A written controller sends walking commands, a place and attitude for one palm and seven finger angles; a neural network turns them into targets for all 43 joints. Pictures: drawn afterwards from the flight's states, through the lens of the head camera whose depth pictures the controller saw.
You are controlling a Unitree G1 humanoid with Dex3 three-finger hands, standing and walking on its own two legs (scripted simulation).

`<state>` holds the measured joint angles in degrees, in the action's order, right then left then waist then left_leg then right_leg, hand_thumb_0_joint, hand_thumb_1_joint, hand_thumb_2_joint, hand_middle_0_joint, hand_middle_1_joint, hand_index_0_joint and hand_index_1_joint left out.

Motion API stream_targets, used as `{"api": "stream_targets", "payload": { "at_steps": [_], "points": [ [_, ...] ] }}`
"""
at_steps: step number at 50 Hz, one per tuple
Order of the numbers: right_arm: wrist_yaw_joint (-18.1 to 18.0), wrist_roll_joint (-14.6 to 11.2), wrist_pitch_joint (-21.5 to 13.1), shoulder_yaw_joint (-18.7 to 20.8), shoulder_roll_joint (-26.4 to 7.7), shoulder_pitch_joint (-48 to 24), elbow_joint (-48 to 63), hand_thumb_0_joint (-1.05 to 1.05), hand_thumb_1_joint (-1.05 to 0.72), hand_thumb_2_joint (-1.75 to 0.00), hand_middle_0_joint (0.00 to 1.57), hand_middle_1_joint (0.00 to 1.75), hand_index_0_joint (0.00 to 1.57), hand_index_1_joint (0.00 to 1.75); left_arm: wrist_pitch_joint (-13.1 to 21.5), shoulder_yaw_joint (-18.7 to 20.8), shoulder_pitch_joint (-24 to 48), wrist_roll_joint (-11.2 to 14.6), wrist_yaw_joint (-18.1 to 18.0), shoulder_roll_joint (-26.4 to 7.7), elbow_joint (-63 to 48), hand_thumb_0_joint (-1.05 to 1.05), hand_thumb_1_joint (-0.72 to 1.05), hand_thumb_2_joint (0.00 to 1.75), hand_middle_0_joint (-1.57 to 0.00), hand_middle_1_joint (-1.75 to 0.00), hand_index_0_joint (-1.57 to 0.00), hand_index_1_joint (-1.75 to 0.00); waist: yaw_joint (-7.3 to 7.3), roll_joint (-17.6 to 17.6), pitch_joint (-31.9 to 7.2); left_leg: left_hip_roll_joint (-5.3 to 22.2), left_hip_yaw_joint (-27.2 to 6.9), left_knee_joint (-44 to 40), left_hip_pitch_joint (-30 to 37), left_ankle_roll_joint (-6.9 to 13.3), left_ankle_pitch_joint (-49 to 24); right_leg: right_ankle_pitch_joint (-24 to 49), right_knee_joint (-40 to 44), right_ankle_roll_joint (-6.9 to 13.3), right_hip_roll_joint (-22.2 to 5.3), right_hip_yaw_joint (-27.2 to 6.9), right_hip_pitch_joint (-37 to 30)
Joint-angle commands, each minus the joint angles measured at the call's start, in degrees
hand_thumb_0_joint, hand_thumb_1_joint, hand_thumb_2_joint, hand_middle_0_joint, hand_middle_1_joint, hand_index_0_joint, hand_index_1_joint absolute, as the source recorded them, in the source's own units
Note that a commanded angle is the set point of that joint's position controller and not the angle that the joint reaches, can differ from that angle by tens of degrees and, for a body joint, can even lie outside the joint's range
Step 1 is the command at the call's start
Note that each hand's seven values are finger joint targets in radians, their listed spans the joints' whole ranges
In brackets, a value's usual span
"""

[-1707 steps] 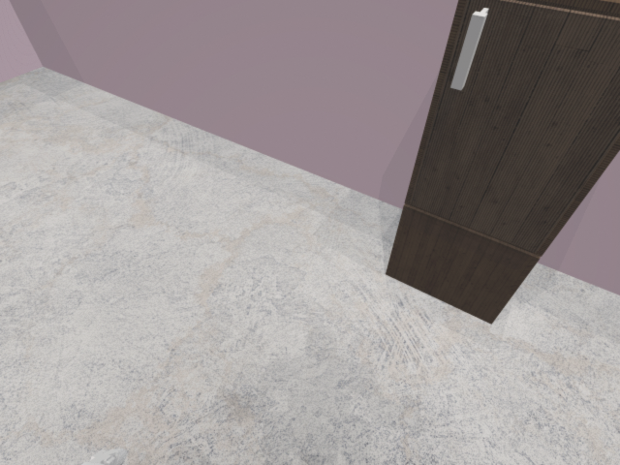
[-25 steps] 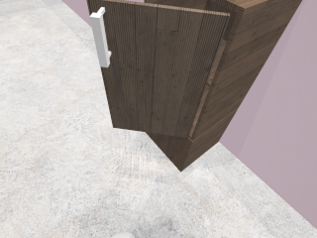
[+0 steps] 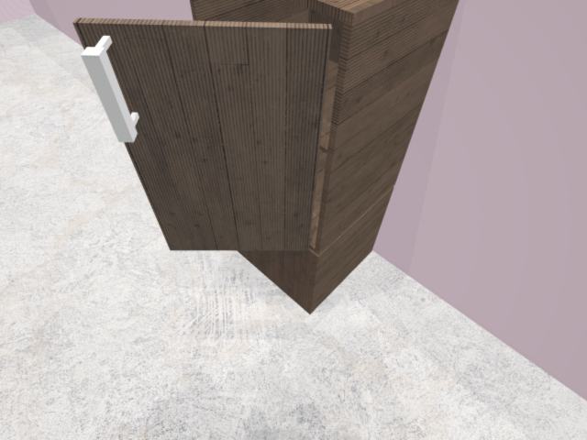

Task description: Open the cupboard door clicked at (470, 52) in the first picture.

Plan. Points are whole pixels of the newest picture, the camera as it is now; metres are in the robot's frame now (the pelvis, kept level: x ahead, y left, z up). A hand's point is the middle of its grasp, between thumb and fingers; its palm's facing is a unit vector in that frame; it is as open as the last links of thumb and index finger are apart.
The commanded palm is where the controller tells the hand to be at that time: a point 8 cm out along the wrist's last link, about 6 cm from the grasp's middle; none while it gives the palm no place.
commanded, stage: come to a stop and stand still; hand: left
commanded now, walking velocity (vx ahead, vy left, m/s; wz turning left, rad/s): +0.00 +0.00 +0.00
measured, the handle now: (116, 91) +0.60 +0.30 +0.15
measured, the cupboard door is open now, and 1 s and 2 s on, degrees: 44 44 44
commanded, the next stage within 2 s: look again from close up in 1.16 s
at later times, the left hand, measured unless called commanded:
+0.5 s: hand out of the picture +0.00 +0.11 -0.17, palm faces +0.05 -0.98 -0.19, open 7.3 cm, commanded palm none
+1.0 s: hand out of the picture +0.03 +0.11 -0.17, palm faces +0.06 -0.98 -0.19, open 7.4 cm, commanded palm none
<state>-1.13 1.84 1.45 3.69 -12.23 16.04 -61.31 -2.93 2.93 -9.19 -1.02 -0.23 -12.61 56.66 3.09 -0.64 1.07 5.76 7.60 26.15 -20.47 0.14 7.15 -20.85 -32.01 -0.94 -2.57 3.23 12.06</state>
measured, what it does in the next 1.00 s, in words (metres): steps on the spot: right foot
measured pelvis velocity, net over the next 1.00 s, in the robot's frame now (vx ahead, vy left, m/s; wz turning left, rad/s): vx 0.04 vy -0.05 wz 0.01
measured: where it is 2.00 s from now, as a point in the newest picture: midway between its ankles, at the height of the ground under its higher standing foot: outside the picture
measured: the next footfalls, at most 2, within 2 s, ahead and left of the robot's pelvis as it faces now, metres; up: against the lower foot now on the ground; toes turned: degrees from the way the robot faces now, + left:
right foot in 0.02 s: -0.01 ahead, -0.15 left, +0.00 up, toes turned -4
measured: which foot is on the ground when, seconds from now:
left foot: down 0.00-1.00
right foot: up 0.00-0.00, down 0.02-1.00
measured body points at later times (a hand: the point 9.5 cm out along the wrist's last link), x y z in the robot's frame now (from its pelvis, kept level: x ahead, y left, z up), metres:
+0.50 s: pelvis +0.01 -0.05 +0.00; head +0.02 -0.06 +0.45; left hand +0.00 +0.16 -0.16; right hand +0.01 -0.28 -0.16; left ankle +0.01 +0.09 -0.74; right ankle -0.05 -0.14 -0.74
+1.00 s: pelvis +0.04 -0.05 +0.00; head +0.05 -0.06 +0.45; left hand +0.02 +0.16 -0.16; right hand +0.04 -0.28 -0.16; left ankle +0.01 +0.09 -0.74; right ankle -0.05 -0.14 -0.74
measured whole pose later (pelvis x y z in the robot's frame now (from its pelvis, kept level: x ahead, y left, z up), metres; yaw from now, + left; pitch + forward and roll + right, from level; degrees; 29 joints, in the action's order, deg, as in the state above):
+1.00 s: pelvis +0.04 -0.05 +0.00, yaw +1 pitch +0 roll +1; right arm -2.7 1.0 -0.1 0.4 -8.4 14.4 -66.8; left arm 0.8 0.7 -16.3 -0.3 -2.3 -7.5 65.6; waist 0.2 0.0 1.6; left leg 3.4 2.7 24.3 -9.2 -2.8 14.8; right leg -19.6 -21.5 1.9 0.5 4.4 1.9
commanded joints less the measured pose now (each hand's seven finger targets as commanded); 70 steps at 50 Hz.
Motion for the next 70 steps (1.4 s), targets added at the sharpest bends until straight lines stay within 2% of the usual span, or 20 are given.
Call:
{"api": "stream_targets", "payload": {
  "at_steps": [1, 2, 3, 5, 7, 9, 11, 13, 15, 23, 30, 42, 62, 63, 64, 65, 66, 67, 68, 70],
  "points": [
    [0.59, -1.11, 0.04, 0.02, -1.80, -1.55, 4.17, 0.00, -0.90, -0.90, 0.20, 0.30, 0.20, 0.30, 2.08, 1.18, -5.90, -0.27, -1.20, -10.29, -0.13, 0.00, 0.90, 0.90, -0.20, -0.30, -0.20, -0.30, -2.93, 15.55, 1.65, -2.40, -2.95, 6.29, -4.90, -2.86, 17.30, -4.10, 23.66, 7.66, -15.97, -15.88, 0.37],
    [1.11, -0.97, 0.34, -0.20, -2.53, -2.94, 4.63, 0.00, -0.90, -0.90, 0.20, 0.30, 0.20, 0.30, 2.24, 0.49, -2.88, -0.27, -1.33, -9.70, -1.09, 0.00, 0.90, 0.90, -0.20, -0.30, -0.20, -0.30, -3.10, 11.52, 2.09, -2.18, -5.56, 12.30, -2.26, -1.91, 18.82, -6.55, 24.16, 9.31, -16.89, -15.32, 6.15],
    [1.43, -0.88, 0.40, -0.16, -1.02, -2.04, 4.39, 0.00, -0.90, -0.90, 0.20, 0.30, 0.20, 0.30, 2.59, 0.21, -0.77, -0.33, -1.56, -7.70, -0.99, 0.00, 0.90, 0.90, -0.20, -0.30, -0.20, -0.30, -1.63, 9.00, 1.63, -2.36, -5.78, 13.26, -0.85, -1.58, 16.54, -2.98, 22.70, 8.80, -14.54, -12.11, 6.46],
    [0.71, -0.51, 0.65, -0.54, -1.66, 0.19, 1.61, 0.00, -0.90, -0.90, 0.20, 0.30, 0.20, 0.30, 3.53, -0.51, -0.40, 0.32, -1.77, -5.09, 0.60, 0.00, 0.90, 0.90, -0.20, -0.30, -0.20, -0.30, -0.78, 15.25, 2.68, -2.55, -5.69, 13.70, -0.68, -1.99, 13.14, 17.07, 17.84, 7.31, -10.20, -7.13, 2.02],
    [0.33, -0.82, 0.36, -0.71, -1.34, 2.01, 0.22, 0.00, -0.90, -0.90, 0.20, 0.30, 0.20, 0.30, 4.02, -0.89, -1.87, 0.62, -1.70, -4.05, 1.88, 0.00, 0.90, 0.90, -0.20, -0.30, -0.20, -0.30, -0.64, 13.33, 1.81, -2.73, -5.25, 9.83, 2.95, -2.32, 10.95, 25.57, 14.33, 6.85, -9.22, -5.27, 0.47],
    [0.04, -0.88, -0.36, -1.12, -0.46, 3.59, -1.53, 0.00, -0.90, -0.90, 0.20, 0.30, 0.20, 0.30, 4.08, -0.98, -3.31, 0.80, -1.74, -3.12, 3.20, 0.00, 0.90, 0.90, -0.20, -0.30, -0.20, -0.30, -0.58, 6.18, 1.15, -2.38, -5.97, 1.50, 8.40, -1.66, -0.66, 24.20, 10.83, 5.23, -7.83, -4.72, 0.71],
    [-0.68, -0.74, -1.53, -1.26, -2.55, 3.58, -2.66, 0.00, -0.90, -0.90, 0.20, 0.30, 0.20, 0.30, 3.98, -1.31, -6.44, 1.34, -1.64, -2.04, 3.93, 0.00, 0.90, 0.90, -0.20, -0.30, -0.20, -0.30, -2.23, -1.56, -1.10, 1.79, -9.24, -0.40, 12.40, 0.03, -13.31, 21.07, 9.09, 2.47, -4.58, -3.93, -0.35],
    [-1.17, -0.90, -1.44, -1.22, -2.49, 2.85, -2.99, 0.00, -0.90, -0.90, 0.20, 0.30, 0.20, 0.30, 3.74, -1.30, -7.11, 0.92, -1.87, -1.39, 4.62, 0.00, 0.90, 0.90, -0.20, -0.30, -0.20, -0.30, -2.38, 2.18, 0.58, 2.41, -8.64, -0.55, 11.84, 0.05, -9.32, 18.05, 12.15, 2.39, -3.88, -4.72, -0.37],
    [-1.22, -0.89, -1.45, -1.55, -1.56, 2.16, -3.67, 0.00, -0.90, -0.90, 0.20, 0.30, 0.20, 0.30, 3.47, -1.08, -6.89, 1.10, -1.67, -2.23, 5.46, 0.00, 0.90, 0.90, -0.20, -0.30, -0.20, -0.30, -2.36, -3.11, 0.63, 1.28, -8.33, -1.07, 11.43, 0.07, -11.07, 20.08, 10.95, 2.59, -4.38, -4.52, -1.81],
    [-1.03, -0.86, -1.15, -1.79, -0.84, 1.12, -3.93, 0.00, -0.90, -0.90, 0.20, 0.30, 0.20, 0.30, 4.02, -1.42, -8.54, 0.77, -1.64, -1.09, 6.84, 0.00, 0.90, 0.90, -0.20, -0.30, -0.20, -0.30, -2.20, 3.51, 3.00, 0.42, -7.57, -3.38, 12.01, -0.25, -2.20, 13.88, 15.67, 2.79, -4.22, -5.24, -0.94],
    [-1.29, -0.88, -1.63, -2.16, -1.09, 0.79, -3.98, 0.00, -0.90, -0.90, 0.20, 0.30, 0.20, 0.30, 4.43, -1.42, -10.31, 0.77, -1.85, -0.85, 7.63, 0.00, 0.90, 0.90, -0.20, -0.30, -0.20, -0.30, -2.37, 0.85, 1.41, 0.45, -7.13, -3.01, 13.13, -0.31, -6.24, 22.49, 14.38, 2.81, -4.58, -4.80, -3.49],
    [-1.69, -0.98, -1.86, -2.43, -0.99, 1.65, -4.08, 0.00, -0.90, -0.90, 0.20, 0.30, 0.20, 0.30, 4.43, -1.28, -11.87, 0.78, -2.13, -0.70, 8.04, 0.00, 0.90, 0.90, -0.20, -0.30, -0.20, -0.30, -2.70, 2.63, 0.70, 0.44, -6.58, -2.32, 13.58, -0.25, -10.02, 30.44, 13.32, 2.42, -4.69, -3.30, -6.29],
    [-1.85, -0.99, -2.06, -2.44, -1.56, 2.23, -3.88, 0.00, -0.90, -0.90, 0.20, 0.30, 0.20, 0.30, 4.28, -1.19, -11.70, 0.76, -2.25, -1.51, 7.36, 0.00, 0.90, 0.90, -0.20, -0.30, -0.20, -0.30, -2.91, 2.08, 0.92, 0.37, -6.38, -2.36, 14.87, 0.13, -14.66, 32.49, 12.43, 2.55, -4.49, -2.58, -7.21],
    [-0.55, -0.95, -2.64, -2.55, -6.83, -1.68, 4.40, 0.00, -0.90, -0.90, 0.20, 0.30, 0.20, 0.30, 5.45, -1.83, -11.94, -0.44, -2.38, -11.23, 2.26, 0.00, 0.90, 0.90, -0.20, -0.30, -0.20, -0.30, -2.61, 1.24, 8.04, -1.55, -8.34, 1.15, 10.81, 0.38, -10.36, 35.53, 11.91, 2.17, -4.36, -3.10, -1.14],
    [-1.02, -0.14, -3.99, -1.07, -6.09, 0.68, 5.59, 0.00, -0.90, -0.90, 0.20, 0.30, 0.20, 0.30, 5.75, 0.22, -10.73, -0.47, -2.82, -7.32, 1.56, 0.00, 0.90, 0.90, -0.20, -0.30, -0.20, -0.30, -1.88, -6.45, -0.58, -1.14, -6.93, 4.38, 10.22, 1.05, -15.47, 37.94, 4.82, 3.12, -5.83, -5.04, -4.02],
    [-1.73, -0.08, -4.29, -0.43, -5.34, 0.64, 4.37, 0.00, -0.90, -0.90, 0.20, 0.30, 0.20, 0.30, 5.87, 0.80, -10.79, -0.42, -2.72, -7.99, 1.46, 0.00, 0.90, 0.90, -0.20, -0.30, -0.20, -0.30, -2.11, -7.48, -5.76, -1.12, -6.78, 5.94, 11.56, 1.73, -22.20, 46.54, 1.69, 3.97, -5.48, -4.61, -6.31],
    [-2.01, -0.38, -4.52, -0.92, -5.18, 2.10, 4.65, 0.00, -0.90, -0.90, 0.20, 0.30, 0.20, 0.30, 6.05, 0.00, -12.81, 0.01, -2.77, -6.81, 1.36, 0.00, 0.90, 0.90, -0.20, -0.30, -0.20, -0.30, -2.75, -6.58, -10.01, -0.97, -6.92, 7.83, 12.53, 2.04, -28.17, 51.05, 0.85, 4.32, -5.44, -3.82, -9.09],
    [-1.96, -0.67, -4.22, -0.95, -4.13, 2.12, 5.76, 0.00, -0.90, -0.90, 0.20, 0.30, 0.20, 0.30, 5.86, 0.27, -14.68, -0.03, -2.86, -6.21, 1.09, 0.00, 0.90, 0.90, -0.20, -0.30, -0.20, -0.30, -3.59, -0.82, -10.09, -1.50, -6.22, 9.31, 10.05, 1.74, -25.64, 55.76, 0.97, 4.30, -5.45, -4.30, -10.58],
    [-1.69, -0.69, -3.84, -1.29, -3.08, 1.95, 6.71, 0.00, -0.90, -0.90, 0.20, 0.30, 0.20, 0.30, 5.32, 0.00, -15.78, -0.13, -2.87, -5.97, 0.75, 0.00, 0.90, 0.90, -0.20, -0.30, -0.20, -0.30, -3.98, 6.98, -9.53, -2.59, -4.98, 9.44, 6.09, 1.82, -18.67, 61.26, 0.21, 4.09, -5.72, -4.22, -13.46],
    [-1.46, -0.90, -2.87, -0.88, -3.26, -1.69, 8.76, 0.00, -0.90, -0.90, 0.20, 0.30, 0.20, 0.30, 4.38, 0.13, -15.39, -0.28, -2.94, -5.84, -0.29, 0.00, 0.90, 0.90, -0.20, -0.30, -0.20, -0.30, -4.70, 15.35, -4.07, -4.85, -4.17, 9.04, -2.01, 1.65, 6.35, 63.28, 1.01, 5.06, -7.56, -5.66, -15.17]
  ]
}}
